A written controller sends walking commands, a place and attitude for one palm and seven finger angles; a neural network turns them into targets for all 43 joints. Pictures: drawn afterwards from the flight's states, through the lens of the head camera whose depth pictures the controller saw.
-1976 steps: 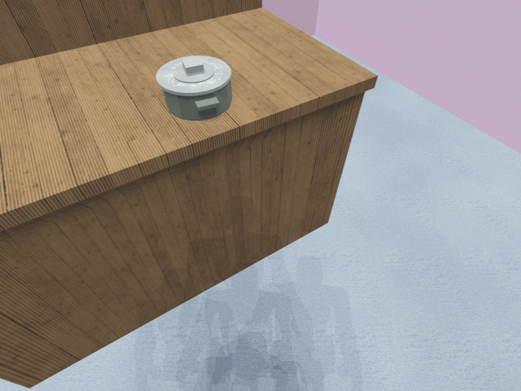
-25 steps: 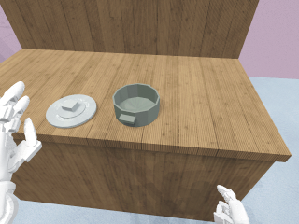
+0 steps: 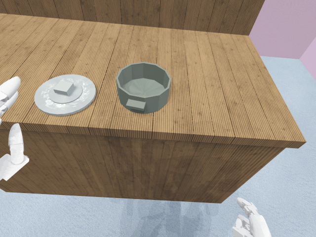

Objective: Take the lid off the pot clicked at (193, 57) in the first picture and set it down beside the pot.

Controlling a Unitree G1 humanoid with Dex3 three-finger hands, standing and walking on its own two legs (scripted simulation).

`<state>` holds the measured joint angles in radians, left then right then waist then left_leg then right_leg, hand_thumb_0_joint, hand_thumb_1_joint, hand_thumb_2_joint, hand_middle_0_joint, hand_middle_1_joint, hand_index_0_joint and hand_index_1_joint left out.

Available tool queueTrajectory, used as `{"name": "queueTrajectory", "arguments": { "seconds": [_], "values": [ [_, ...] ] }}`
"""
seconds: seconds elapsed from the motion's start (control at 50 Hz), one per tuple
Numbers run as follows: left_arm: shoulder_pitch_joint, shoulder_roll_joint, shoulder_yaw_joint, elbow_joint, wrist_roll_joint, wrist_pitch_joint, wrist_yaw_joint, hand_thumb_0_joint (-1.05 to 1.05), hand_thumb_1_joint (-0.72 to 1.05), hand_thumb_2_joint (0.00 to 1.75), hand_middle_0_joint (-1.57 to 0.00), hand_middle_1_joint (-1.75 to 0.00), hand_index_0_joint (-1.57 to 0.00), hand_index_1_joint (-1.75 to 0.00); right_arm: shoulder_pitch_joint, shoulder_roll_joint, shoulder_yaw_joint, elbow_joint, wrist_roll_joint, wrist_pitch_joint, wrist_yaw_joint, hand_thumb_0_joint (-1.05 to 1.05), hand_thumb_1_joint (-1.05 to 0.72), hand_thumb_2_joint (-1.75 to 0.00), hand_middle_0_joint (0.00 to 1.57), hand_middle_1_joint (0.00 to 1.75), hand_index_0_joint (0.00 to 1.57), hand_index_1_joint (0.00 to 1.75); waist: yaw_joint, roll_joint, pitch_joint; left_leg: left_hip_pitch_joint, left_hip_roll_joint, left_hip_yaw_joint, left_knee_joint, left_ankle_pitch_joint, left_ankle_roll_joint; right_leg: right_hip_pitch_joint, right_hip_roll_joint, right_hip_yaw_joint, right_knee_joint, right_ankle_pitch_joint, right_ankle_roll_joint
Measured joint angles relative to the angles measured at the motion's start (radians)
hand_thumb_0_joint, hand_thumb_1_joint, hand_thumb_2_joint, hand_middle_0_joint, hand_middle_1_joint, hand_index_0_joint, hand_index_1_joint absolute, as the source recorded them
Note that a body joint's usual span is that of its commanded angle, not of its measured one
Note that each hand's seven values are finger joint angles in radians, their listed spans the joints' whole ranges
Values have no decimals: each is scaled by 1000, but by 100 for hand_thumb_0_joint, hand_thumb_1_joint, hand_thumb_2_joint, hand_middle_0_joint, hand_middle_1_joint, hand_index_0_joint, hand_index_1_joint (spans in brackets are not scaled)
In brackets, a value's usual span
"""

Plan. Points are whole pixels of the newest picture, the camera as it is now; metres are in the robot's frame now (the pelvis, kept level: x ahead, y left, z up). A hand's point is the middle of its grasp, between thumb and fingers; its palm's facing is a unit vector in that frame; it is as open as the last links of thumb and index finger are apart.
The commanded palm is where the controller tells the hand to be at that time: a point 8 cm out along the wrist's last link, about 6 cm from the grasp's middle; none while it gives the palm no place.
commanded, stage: step back with the hand held close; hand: left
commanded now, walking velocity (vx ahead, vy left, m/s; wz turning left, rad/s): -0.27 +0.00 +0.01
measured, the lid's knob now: (64, 87) +0.51 +0.33 +0.05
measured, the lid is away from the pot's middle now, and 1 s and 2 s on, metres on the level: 0.25 0.25 0.25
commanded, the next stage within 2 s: stop stepping back and stand still in 0.80 s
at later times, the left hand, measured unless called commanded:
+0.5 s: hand out of the picture +0.10 +0.22 +0.22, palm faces +0.39 -0.78 -0.48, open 7.4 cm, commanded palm +0.04 +0.28 +0.23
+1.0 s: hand out of the picture +0.04 +0.24 +0.20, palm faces +0.24 -0.85 -0.47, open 7.4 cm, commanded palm -0.05 +0.29 +0.23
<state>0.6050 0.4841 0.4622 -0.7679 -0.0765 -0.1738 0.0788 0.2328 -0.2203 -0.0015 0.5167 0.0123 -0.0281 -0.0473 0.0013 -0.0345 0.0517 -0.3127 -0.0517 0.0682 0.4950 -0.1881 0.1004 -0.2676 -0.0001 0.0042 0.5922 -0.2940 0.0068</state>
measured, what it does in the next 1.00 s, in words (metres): walks backwards: right foot, then left foot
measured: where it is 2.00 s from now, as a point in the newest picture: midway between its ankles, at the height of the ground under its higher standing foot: outside the picture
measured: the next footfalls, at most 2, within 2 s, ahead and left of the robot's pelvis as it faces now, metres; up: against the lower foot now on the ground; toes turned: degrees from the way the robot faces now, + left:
right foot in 0.08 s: -0.02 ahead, -0.14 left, +0.00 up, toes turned +1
left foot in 0.64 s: -0.01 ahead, +0.08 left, +0.00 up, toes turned +0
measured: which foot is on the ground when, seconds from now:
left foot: down 0.00-0.52, up 0.54-0.62, down 0.64-1.00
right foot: up 0.00-0.06, down 0.08-0.66, up 0.68-1.00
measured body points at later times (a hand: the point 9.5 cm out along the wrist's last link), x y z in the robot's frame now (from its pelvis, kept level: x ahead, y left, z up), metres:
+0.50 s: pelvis -0.08 -0.01 -0.01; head -0.07 +0.02 +0.44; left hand +0.07 +0.27 +0.25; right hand +0.10 -0.25 -0.07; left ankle +0.04 +0.06 -0.73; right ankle -0.06 -0.14 -0.74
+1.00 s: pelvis -0.19 +0.02 +0.00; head -0.15 +0.06 +0.44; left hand +0.02 +0.28 +0.23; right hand -0.03 -0.21 -0.07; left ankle -0.05 +0.09 -0.74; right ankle -0.28 -0.14 -0.72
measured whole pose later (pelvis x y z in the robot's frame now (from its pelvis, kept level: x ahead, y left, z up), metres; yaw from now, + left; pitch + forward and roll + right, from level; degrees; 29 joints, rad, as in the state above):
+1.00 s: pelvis -0.19 +0.02 +0.00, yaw -2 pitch +5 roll -4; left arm 0.55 0.52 0.48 -0.77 -0.09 -0.18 0.09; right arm 0.21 -0.14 0.01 0.59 -0.01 -0.11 -0.03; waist -0.03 -0.03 -0.01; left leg -0.51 0.03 0.03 0.42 0.00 0.06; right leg -0.19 0.03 0.02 0.50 -0.44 -0.01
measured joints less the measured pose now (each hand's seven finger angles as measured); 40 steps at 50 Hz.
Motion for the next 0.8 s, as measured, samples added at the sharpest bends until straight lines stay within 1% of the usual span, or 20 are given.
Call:
{"name": "queueTrajectory", "arguments": {
  "seconds": [0.04, 0.08, 0.1, 0.12, 0.14, 0.18, 0.24, 0.3, 0.36, 0.46, 0.5, 0.54, 0.56, 0.6, 0.62, 0.64, 0.66, 0.7, 0.76, 0.8],
  "values": [
    [-5, -2, 18, -12, 1, -13, 8, 1, 89, 89, -21, -30, -21, -30, 10, 4, -1, 6, -1, -14, 2, 1, -90, -90, 20, 30, 20, 30, 3, 14, -17, -20, -1, -9, 4, 7, 2, 8, 8, 3, 31, -37, -4],
    [-13, -6, 40, -11, 0, -26, 19, 1, 89, 89, -21, -30, -21, -30, 11, 11, 0, 11, 0, -22, 4, 1, -90, -90, 20, 30, 20, 30, 7, 25, -35, -48, -1, -11, 16, 10, 2, 41, 11, 3, -8, -19, -7],
    [-17, -8, 51, -7, -1, -32, 24, 1, 89, 89, -21, -30, -21, -30, 7, 15, 3, 13, 1, -24, 5, 1, -90, -90, 20, 30, 20, 30, 11, 25, -41, -63, -2, -7, 26, 10, 1, 57, 8, 5, -50, -26, -4],
    [-25, -13, 58, 0, -3, -37, 26, 1, 89, 90, -21, -30, -21, -30, -3, 18, 5, 17, 2, -25, 6, 1, -90, -90, 20, 30, 20, 30, 17, 28, -42, -78, 2, -2, 38, 9, 0, 65, 9, 9, -83, -47, 8],
    [-40, -25, 53, 14, -4, -42, 25, 1, 89, 90, -21, -30, -21, -30, -16, 19, 7, 24, 3, -24, 6, 1, -90, -90, 20, 30, 20, 30, 18, 40, -37, -89, 12, -3, 48, 9, -2, 63, 18, 8, -94, -46, 15],
    [-74, -43, 32, 45, -5, -44, 23, 1, 89, 90, -21, -30, -21, -30, -37, 23, 10, 34, 6, -21, 4, 1, -90, -90, 20, 30, 20, 30, 13, 55, -22, -94, 24, -13, 49, 22, -4, 61, 33, 0, -105, -14, 11],
    [-94, -55, 1, 68, -5, -35, 18, 1, 89, 90, -21, -30, -21, -30, -52, 32, 15, 36, 9, -17, 2, 1, -90, -90, 20, 30, 20, 30, 4, 49, -12, -93, 33, -17, 37, 45, -9, 57, 41, -3, -106, 8, 6],
    [-69, -54, -15, 58, -2, -27, 10, 1, 89, 90, -21, -30, -21, -30, -48, 35, 18, 17, 6, -18, 1, 1, -90, -90, 20, 30, 20, 30, -9, 37, -18, -98, 39, -20, 31, 62, -11, 47, 48, -6, -102, 18, 2],
    [-35, -42, -14, 29, 5, -32, 8, 1, 89, 90, -21, -30, -21, -30, -33, 27, 13, -3, 2, -25, -3, 1, -90, -90, 20, 30, 20, 30, -18, 34, -26, -111, 43, -30, 33, 72, -16, 36, 53, -17, -101, 30, -3],
    [-30, -19, 15, 2, 16, -63, 17, 1, 88, 90, -21, -30, -21, -30, -17, 5, -10, -3, -7, -40, -10, 1, -90, -90, 20, 30, 20, 30, -11, 46, -26, -147, 43, -46, 50, 29, -28, 11, 54, -39, -99, 43, -16],
    [-40, -17, 22, 4, 13, -78, 26, 1, 88, 90, -21, -30, -21, -30, -16, -1, -19, 11, -6, -43, -10, 1, -90, -90, 20, 30, 20, 30, -4, 52, -24, -165, 44, -48, 75, -16, -47, 3, 52, -45, -102, 66, -15],
    [-53, -25, 15, 10, 13, -91, 37, 1, 88, 90, -21, -30, -21, -30, -13, -6, -27, 35, -6, -41, -8, 1, -90, -90, 20, 30, 20, 30, 2, 57, -26, -188, 43, -56, 135, -94, -72, -3, 52, -46, -94, 72, -8],
    [-60, -32, 8, 15, 15, -95, 41, 1, 88, 90, -21, -30, -21, -30, -11, -6, -31, 49, -4, -37, -8, 1, -90, -90, 20, 30, 20, 30, 5, 55, -31, -189, 41, -64, 182, -119, -78, -5, 51, -42, -87, 71, -4],
    [-74, -48, -8, 28, 18, -92, 45, 1, 88, 90, -21, -30, -21, -30, 1, -1, -35, 74, 0, -24, -7, 1, -90, -90, 20, 30, 20, 30, 3, 43, -55, -162, 41, -76, 257, -140, -84, -14, 45, -33, -71, 67, 3],
    [-85, -56, -17, 35, 19, -88, 47, 1, 88, 90, -21, -30, -21, -30, 10, 0, -35, 80, 1, -20, -8, 1, -90, -90, 20, 30, 20, 30, -2, 37, -71, -132, 46, -82, 258, -145, -83, -22, 42, -31, -62, 64, 7],
    [-97, -64, -24, 41, 21, -86, 48, 0, 88, 90, -21, -30, -21, -30, 20, -1, -33, 80, 0, -19, -10, 1, -90, -90, 20, 30, 20, 30, -10, 39, -87, -96, 58, -96, 223, -154, -78, -37, 43, -33, -52, 61, 12],
    [-119, -70, -29, 51, 22, -86, 50, 0, 88, 90, -21, -30, -21, -30, 22, 1, -33, 83, 0, -22, -14, 1, -90, -90, 20, 30, 20, 30, -23, 33, -91, -95, 55, -98, 197, -115, -64, -54, 35, -38, -39, 59, 17],
    [-157, -76, -20, 73, 22, -84, 55, 0, 89, 90, -21, -30, -21, -30, 6, 15, -25, 83, -4, -30, -21, 1, -90, -90, 20, 30, 20, 30, -30, 5, -63, -103, 39, -78, 183, -74, -37, -85, 28, -9, 9, 41, 4],
    [-161, -64, 11, 87, 12, -71, 53, 1, 89, 90, -21, -30, -21, -30, -11, 46, -16, 68, -27, -61, -13, 1, -90, -90, 20, 30, 20, 30, -39, 0, -35, -114, 49, -56, 118, -17, -22, -167, 66, 40, 246, -125, -7],
    [-140, -53, 18, 63, 1, -58, 51, 1, 89, 90, -21, -30, -21, -30, -10, 63, -10, 58, -30, -81, 1, 1, -90, -90, 20, 30, 20, 30, -45, 13, -25, -121, 65, -58, 58, 33, -23, -182, 87, 46, 334, -172, -7]
  ]
}}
